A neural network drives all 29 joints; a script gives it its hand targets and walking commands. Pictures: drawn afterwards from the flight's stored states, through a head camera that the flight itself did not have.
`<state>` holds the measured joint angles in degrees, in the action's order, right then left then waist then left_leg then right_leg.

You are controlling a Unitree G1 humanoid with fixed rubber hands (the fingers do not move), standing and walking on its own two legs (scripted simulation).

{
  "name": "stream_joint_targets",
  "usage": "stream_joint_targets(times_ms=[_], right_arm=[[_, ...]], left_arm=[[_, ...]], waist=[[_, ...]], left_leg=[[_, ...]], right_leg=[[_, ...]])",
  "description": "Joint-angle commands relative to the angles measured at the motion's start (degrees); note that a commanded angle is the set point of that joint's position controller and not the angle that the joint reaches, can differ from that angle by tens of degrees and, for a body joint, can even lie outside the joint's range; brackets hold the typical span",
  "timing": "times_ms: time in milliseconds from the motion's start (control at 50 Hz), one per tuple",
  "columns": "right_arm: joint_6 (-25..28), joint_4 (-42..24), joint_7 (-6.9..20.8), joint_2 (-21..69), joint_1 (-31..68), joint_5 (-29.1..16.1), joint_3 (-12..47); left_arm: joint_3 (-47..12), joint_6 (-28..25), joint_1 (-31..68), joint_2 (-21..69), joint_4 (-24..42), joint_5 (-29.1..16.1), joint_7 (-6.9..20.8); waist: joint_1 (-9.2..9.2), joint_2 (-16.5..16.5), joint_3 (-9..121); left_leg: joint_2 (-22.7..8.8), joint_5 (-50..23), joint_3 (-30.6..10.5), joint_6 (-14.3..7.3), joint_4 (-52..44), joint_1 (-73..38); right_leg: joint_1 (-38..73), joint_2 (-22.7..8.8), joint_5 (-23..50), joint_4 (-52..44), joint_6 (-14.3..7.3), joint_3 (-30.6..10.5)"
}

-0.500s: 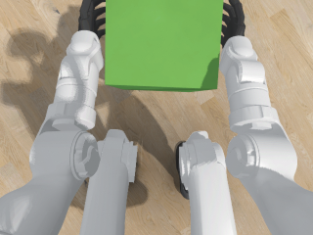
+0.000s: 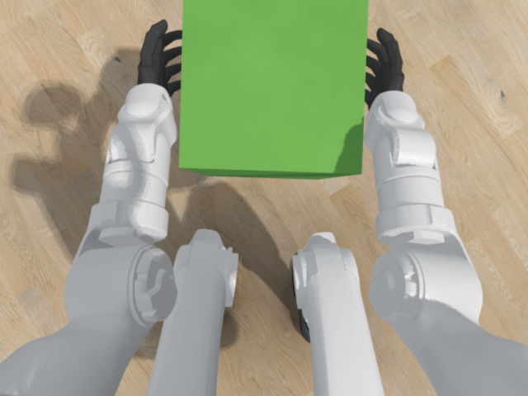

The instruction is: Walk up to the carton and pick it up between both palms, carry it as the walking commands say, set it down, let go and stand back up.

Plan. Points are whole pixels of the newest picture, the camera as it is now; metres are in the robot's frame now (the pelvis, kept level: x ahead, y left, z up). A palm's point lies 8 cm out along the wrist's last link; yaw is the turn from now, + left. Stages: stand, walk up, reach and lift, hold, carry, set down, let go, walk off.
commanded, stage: reach and lift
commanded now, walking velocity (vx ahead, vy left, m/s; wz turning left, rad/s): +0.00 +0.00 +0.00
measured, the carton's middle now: (268, 109) +0.50 +0.00 -0.17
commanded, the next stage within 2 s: none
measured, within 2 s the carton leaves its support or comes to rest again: neither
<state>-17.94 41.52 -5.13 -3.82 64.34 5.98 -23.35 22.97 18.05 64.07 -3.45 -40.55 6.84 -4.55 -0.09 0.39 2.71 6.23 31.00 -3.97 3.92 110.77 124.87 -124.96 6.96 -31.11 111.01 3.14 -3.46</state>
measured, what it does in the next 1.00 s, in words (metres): rises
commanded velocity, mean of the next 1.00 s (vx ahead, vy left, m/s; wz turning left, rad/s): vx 0.00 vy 0.00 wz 0.00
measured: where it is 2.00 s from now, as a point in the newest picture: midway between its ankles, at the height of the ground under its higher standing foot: (258, 311)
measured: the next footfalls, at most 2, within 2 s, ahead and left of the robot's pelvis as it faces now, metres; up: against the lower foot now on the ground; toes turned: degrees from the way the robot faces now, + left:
none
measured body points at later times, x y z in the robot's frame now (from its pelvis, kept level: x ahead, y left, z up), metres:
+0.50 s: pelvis +0.00 +0.00 +0.05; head +0.27 +0.00 +0.41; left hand +0.50 +0.15 -0.03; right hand +0.50 -0.15 -0.03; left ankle +0.11 +0.13 -0.41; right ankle +0.10 -0.12 -0.41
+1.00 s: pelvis +0.02 +0.00 +0.11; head +0.24 +0.01 +0.50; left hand +0.49 +0.15 +0.05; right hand +0.49 -0.15 +0.05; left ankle +0.11 +0.13 -0.41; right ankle +0.10 -0.12 -0.41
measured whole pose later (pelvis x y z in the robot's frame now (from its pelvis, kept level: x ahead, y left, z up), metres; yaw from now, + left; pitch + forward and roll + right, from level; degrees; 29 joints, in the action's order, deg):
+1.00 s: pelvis +0.02 +0.00 +0.11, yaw +0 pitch +39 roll +0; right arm -18.4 40.6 -3.7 1.0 51.0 9.8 -24.7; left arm 24.0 18.6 50.5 1.5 -39.4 10.6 -3.6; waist 0.0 0.1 11.1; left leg 7.0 29.1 -6.2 3.2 91.0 101.2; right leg -100.9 7.4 -29.2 90.8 2.8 -5.2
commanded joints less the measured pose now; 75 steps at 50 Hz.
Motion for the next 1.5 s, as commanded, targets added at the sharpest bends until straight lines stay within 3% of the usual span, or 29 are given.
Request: stream_joint_targets(times_ms=[0, 180, 740, 1480], right_arm=[[1.0, -3.0, 13.7, 58.8, 39.0, -6.4, 28.6], [0.1, -1.3, 14.3, 59.9, 37.8, -4.6, 26.5], [0.1, -0.7, 14.9, 64.0, 29.3, -4.0, 27.5], [3.4, -3.9, 14.2, 67.7, 11.3, -4.0, 33.6]], left_arm=[[-28.7, -1.0, 38.5, 58.3, 2.4, -6.4, 13.4], [-26.5, -0.1, 37.1, 59.7, 0.7, -4.7, 13.9], [-28.6, 0.1, 28.5, 64.5, 0.7, -4.2, 14.0], [-33.5, -3.3, 10.5, 67.7, 2.4, -3.9, 13.7]], waist=[[-0.24, 0.0, 67.4], [-0.24, 0.1, 66.4], [0.14, -0.8, 64.4], [0.21, -0.5, 54.3]], left_leg=[[3.4, -17.1, 8.7, -1.7, -10.0, -36.4], [3.6, -14.8, 8.6, -1.9, -13.6, -38.3], [4.2, -15.2, 7.1, -1.6, -24.7, -49.9], [3.2, -19.8, 3.2, -2.0, -43.0, -68.8]], right_leg=[[37.1, 3.1, 17.4, -11.0, -1.1, 7.7], [38.7, 3.2, 15.0, -14.6, -1.2, 7.8], [48.8, 3.8, 15.3, -25.4, -1.3, 7.1], [69.5, 2.7, 20.3, -43.5, -1.1, 3.4]])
